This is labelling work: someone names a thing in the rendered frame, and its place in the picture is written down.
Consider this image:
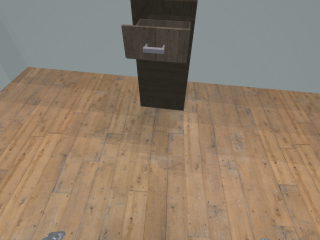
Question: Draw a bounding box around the handle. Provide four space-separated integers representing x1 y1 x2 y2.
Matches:
143 43 165 54

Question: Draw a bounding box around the drawer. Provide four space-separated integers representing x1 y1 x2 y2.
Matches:
121 19 191 63

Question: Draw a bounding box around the cabinet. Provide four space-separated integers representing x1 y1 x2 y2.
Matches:
130 0 198 111

